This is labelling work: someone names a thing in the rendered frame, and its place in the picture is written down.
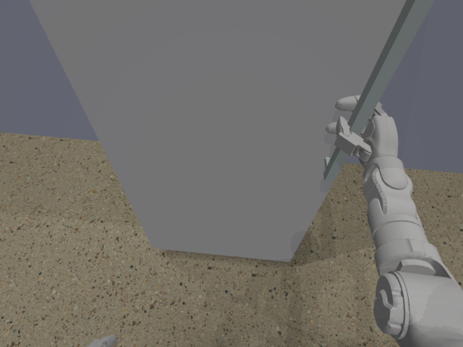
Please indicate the right robot forearm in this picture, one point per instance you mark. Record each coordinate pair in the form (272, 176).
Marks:
(400, 240)

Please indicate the fridge door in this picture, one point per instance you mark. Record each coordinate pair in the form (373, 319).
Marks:
(213, 113)

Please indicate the right robot hand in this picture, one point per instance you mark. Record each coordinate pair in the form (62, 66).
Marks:
(378, 139)

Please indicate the handle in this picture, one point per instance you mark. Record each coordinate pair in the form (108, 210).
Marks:
(405, 29)

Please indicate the right robot upper arm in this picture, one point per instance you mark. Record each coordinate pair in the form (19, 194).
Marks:
(419, 310)

